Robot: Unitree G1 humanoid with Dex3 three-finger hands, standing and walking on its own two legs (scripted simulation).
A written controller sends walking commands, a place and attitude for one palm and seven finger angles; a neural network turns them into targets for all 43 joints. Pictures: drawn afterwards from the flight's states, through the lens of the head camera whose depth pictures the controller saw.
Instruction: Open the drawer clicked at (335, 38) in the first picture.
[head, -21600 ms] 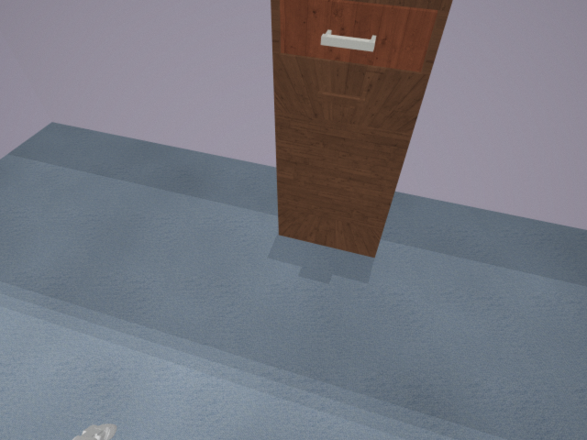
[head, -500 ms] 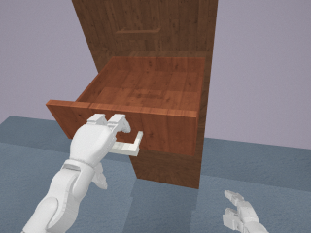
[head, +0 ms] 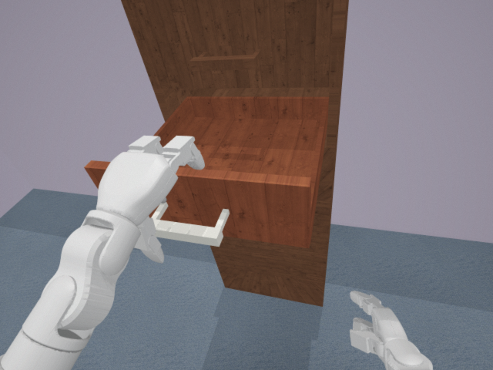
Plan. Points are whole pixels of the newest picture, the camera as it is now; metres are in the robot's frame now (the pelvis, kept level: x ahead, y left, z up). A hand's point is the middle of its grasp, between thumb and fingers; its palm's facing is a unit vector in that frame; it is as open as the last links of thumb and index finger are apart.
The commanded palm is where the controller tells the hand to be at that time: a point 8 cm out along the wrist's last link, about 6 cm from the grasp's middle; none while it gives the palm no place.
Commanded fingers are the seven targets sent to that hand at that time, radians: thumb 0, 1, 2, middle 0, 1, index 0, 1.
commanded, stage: lift the hand off the handle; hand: left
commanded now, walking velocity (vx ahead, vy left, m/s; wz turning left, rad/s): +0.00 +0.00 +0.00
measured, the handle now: (186, 221) +0.31 +0.15 +0.12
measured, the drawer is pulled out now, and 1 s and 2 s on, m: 0.30 0.30 0.30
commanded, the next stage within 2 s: draw the hand back to the body in 0.48 s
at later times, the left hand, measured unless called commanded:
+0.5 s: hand (151, 154) +0.29 +0.16 +0.27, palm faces +0.29 -0.08 -0.96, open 13.8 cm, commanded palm +0.24 +0.16 +0.32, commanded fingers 0.00 -0.50 0.30 -0.30 -1.20 -0.30 -1.20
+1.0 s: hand (123, 182) +0.26 +0.19 +0.24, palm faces +0.22 -0.05 -0.97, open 13.8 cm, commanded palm +0.20 +0.20 +0.31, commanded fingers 0.00 -0.50 0.30 -0.30 -1.20 -0.30 -1.20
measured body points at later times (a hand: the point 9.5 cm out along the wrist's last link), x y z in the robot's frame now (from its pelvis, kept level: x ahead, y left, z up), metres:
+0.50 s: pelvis -0.01 +0.00 +0.00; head -0.03 -0.07 +0.44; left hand +0.27 +0.16 +0.32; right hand +0.24 -0.19 -0.10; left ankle +0.01 +0.11 -0.74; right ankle +0.02 -0.09 -0.74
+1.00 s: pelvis +0.00 +0.00 +0.00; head -0.02 -0.07 +0.44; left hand +0.25 +0.19 +0.30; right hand +0.25 -0.18 -0.09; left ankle +0.01 +0.11 -0.74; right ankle +0.02 -0.09 -0.74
